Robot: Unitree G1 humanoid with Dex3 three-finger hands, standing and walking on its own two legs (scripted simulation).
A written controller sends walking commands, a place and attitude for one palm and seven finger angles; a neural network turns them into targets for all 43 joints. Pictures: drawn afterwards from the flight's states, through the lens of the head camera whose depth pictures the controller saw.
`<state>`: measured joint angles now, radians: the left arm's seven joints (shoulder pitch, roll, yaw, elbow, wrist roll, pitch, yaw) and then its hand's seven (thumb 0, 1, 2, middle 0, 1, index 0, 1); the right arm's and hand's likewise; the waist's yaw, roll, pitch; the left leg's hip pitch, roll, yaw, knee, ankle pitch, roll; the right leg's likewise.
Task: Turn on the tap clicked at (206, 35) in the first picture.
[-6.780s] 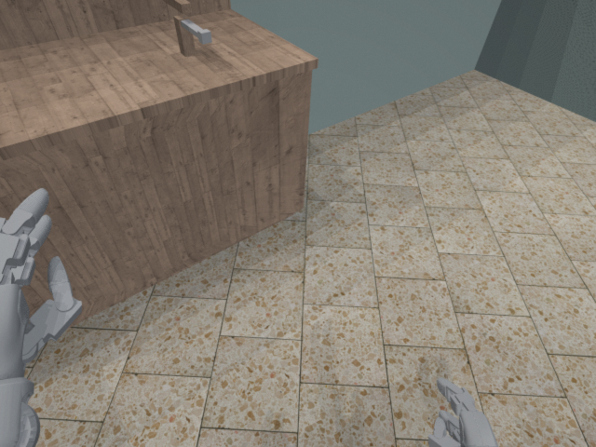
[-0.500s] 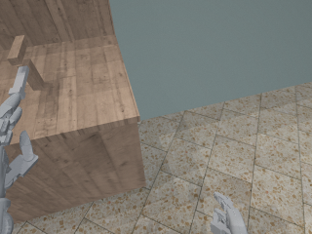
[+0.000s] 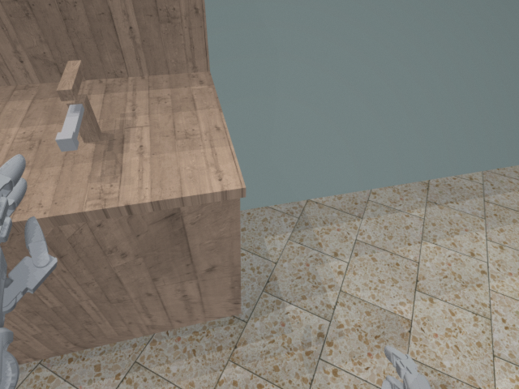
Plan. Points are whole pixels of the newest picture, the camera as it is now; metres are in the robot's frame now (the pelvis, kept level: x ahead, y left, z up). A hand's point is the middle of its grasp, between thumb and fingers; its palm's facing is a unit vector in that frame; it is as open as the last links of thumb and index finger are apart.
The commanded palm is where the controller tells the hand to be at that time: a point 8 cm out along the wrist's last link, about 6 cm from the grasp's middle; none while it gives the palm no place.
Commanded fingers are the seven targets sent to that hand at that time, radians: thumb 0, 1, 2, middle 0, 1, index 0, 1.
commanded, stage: come to a stop and stand still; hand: left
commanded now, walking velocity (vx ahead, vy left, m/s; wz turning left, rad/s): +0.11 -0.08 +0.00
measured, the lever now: (67, 141) +0.50 +0.41 +0.10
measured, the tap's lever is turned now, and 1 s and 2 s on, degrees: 0 0 0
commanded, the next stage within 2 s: look again from close up in 0.38 s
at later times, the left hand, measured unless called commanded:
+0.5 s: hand (77, 274) +0.20 +0.23 +0.16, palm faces +0.39 -0.81 -0.44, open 7.4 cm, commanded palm +0.14 +0.25 +0.18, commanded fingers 0.00 0.90 0.90 -0.20 -0.30 -0.20 -0.30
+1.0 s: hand (22, 264) +0.21 +0.29 +0.16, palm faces +0.42 -0.85 -0.32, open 7.4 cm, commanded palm +0.14 +0.31 +0.18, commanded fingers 0.00 0.90 0.90 -0.20 -0.30 -0.20 -0.30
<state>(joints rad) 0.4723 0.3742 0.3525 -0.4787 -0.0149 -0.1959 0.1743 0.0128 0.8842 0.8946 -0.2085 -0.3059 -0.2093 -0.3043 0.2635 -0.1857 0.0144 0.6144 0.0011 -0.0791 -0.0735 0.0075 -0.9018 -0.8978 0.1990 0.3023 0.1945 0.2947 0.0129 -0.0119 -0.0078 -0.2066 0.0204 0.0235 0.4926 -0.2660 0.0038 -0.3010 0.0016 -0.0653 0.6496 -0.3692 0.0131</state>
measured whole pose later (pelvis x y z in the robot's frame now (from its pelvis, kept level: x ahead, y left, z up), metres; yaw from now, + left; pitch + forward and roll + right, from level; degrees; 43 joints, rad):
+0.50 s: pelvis -0.02 -0.02 +0.00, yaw -1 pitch -1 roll -1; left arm 0.43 0.39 0.36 -0.45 -0.01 -0.17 0.14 0.01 0.88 0.89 -0.21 -0.31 -0.21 -0.30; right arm 0.23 -0.23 -0.01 0.60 0.00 -0.08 -0.07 0.01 -0.90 -0.90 0.20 0.30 0.20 0.29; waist 0.03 0.00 0.05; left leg -0.26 0.04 0.03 0.52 -0.25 -0.01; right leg -0.22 0.04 -0.08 0.46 -0.23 -0.05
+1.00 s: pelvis -0.02 +0.03 +0.00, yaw -1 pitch -1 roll -1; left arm 0.35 0.35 0.37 -0.42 -0.03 -0.23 0.11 0.02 0.89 0.89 -0.21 -0.31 -0.21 -0.30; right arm 0.26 -0.20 0.04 0.59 -0.01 -0.17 -0.01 0.01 -0.90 -0.90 0.20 0.30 0.20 0.30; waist 0.04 -0.04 0.06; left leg -0.25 -0.04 0.04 0.51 -0.25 0.07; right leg -0.22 -0.01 -0.02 0.47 -0.23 0.00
